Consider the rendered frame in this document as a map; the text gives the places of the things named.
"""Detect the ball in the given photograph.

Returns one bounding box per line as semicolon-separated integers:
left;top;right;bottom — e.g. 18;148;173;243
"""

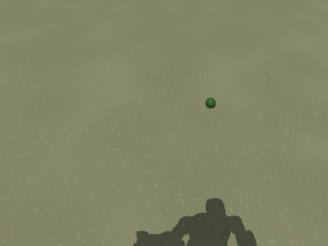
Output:
206;98;216;108

